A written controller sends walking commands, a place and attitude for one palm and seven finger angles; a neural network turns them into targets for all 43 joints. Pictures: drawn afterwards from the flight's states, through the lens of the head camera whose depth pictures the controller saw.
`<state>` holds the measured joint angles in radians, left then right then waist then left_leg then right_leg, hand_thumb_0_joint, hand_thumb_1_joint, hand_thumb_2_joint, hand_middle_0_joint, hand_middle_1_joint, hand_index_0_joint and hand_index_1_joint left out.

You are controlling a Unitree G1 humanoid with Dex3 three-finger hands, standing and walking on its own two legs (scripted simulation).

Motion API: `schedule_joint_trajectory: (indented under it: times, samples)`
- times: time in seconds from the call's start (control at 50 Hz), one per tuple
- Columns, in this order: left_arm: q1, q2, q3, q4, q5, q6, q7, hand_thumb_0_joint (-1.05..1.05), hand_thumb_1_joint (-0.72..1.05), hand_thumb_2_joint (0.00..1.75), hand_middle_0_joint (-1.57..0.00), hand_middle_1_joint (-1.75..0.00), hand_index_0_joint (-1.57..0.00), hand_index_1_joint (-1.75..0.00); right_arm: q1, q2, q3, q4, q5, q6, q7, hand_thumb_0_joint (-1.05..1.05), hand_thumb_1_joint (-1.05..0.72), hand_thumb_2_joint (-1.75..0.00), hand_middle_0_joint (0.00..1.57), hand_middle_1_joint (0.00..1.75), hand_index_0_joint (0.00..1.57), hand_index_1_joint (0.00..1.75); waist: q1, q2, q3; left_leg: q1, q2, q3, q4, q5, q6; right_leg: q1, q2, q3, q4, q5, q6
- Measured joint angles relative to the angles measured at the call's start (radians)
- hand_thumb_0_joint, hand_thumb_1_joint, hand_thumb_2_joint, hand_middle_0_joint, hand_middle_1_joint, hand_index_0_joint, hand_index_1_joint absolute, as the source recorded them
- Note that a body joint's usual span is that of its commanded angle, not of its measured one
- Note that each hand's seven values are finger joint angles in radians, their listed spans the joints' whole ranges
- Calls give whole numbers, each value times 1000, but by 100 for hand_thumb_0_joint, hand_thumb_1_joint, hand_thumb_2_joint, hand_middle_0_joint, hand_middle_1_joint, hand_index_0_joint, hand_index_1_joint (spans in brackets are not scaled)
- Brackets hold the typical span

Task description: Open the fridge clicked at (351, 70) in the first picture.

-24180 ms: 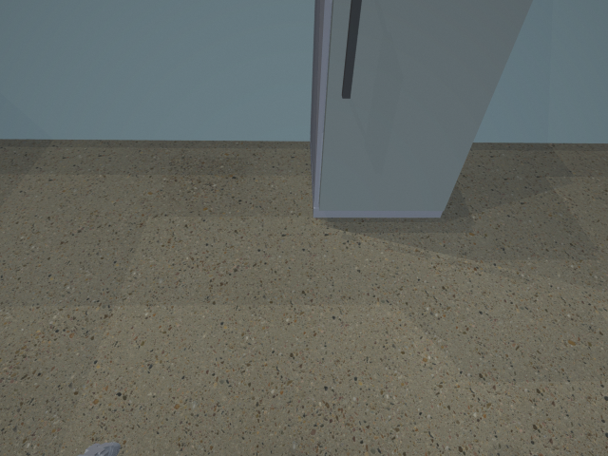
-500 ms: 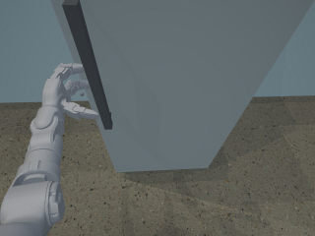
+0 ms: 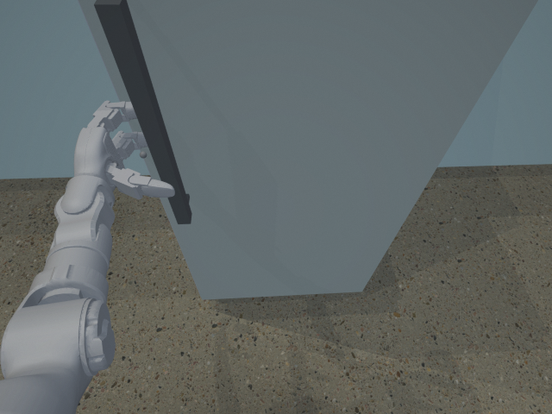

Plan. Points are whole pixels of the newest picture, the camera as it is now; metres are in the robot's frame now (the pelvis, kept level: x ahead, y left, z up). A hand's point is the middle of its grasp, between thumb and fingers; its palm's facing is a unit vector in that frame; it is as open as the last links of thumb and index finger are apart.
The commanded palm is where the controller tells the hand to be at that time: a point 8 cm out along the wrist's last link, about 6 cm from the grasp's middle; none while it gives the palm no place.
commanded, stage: feel for the door with the fingertips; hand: left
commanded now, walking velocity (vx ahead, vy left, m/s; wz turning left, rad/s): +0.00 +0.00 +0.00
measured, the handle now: (161, 134) +0.50 +0.17 +0.11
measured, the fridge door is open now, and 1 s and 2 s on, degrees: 0 0 0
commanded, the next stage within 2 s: slide the fingers in behind the handle in 0.08 s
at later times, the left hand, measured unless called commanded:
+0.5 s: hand (141, 154) +0.46 +0.19 +0.12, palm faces +0.03 -1.00 +0.01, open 13.8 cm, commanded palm +0.43 +0.24 +0.12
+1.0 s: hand (162, 155) +0.46 +0.16 +0.12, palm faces +0.03 -1.00 +0.00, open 14.0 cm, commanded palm +0.42 +0.21 +0.12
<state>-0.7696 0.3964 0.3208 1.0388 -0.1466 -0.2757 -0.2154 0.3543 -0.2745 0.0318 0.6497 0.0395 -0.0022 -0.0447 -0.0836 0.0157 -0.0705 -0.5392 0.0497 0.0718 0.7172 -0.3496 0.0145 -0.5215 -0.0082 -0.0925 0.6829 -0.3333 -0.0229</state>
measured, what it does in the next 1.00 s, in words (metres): stands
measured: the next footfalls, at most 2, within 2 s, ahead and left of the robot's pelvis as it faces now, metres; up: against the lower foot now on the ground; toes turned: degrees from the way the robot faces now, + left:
none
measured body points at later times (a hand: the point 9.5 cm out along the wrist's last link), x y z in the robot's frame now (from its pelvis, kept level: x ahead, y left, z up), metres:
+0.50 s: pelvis +0.00 +0.01 +0.00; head +0.06 +0.01 +0.44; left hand +0.45 +0.25 +0.12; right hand +0.03 -0.26 -0.12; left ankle +0.00 +0.11 -0.72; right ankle +0.00 -0.10 -0.72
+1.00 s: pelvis +0.00 +0.01 +0.00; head +0.05 +0.01 +0.45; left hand +0.45 +0.22 +0.12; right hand +0.07 -0.25 -0.12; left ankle +0.00 +0.11 -0.72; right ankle +0.00 -0.10 -0.72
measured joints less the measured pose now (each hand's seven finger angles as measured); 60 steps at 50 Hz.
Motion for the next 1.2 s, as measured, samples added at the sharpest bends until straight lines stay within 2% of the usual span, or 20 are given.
schedule_joint_trajectory:
  times: [0.28, 0.48, 0.72, 0.94, 1.1, 1.2]
  samples:
    - [-53, 38, 16, 64, 7, -28, -24, -1, -50, 30, -35, -124, -36, -124, 19, -7, -1, 17, -3, 1, -8, 1, -90, -90, 20, 30, 20, 30, -17, -3, 6, -40, 2, -8, 19, 1, 1, -33, 1, -7, 10, 4, -1]
    - [-28, 22, 19, 40, 1, -29, -14, -1, -50, 30, -33, -123, -34, -123, 31, 1, 1, 12, -6, 2, 1, 1, -90, -90, 21, 30, 20, 30, -17, -1, -5, -40, 1, 2, 20, -2, 6, -37, 0, 4, 10, 6, 5]
    - [25, -49, -23, -42, 4, -13, 38, -1, -51, 30, -31, -121, -30, -120, 11, 11, -3, -1, -5, -4, 10, 1, -90, -90, 21, 30, 20, 30, -1, 2, -8, -16, -5, 9, 16, -9, 12, -15, -5, 12, 8, 1, 12]
    - [12, -83, -53, -53, 15, -8, 79, -1, -51, 30, -30, -121, -30, -120, -8, 16, -6, 0, -9, -8, 18, 1, -90, -90, 21, 30, 20, 30, 5, 2, -11, -10, -8, 7, 15, -12, 10, -11, -8, 11, 12, -6, 12]
    - [62, -112, -69, -117, 13, -3, 100, -1, -50, 30, -30, -121, -30, -120, 1, 17, -14, 2, -8, -3, 26, 1, -90, -90, 20, 30, 20, 30, 13, 8, -15, 8, -5, 8, 4, -10, 5, 4, -3, 13, 6, -7, 7]
    - [53, -115, -68, -102, 20, 7, 116, -1, -51, 30, -30, -121, -30, -120, -7, 18, -11, 6, -8, 0, 20, 1, -90, -90, 21, 30, 20, 30, 9, 7, -6, 14, -4, 2, 0, -5, 1, 10, -2, 7, 4, -6, 2]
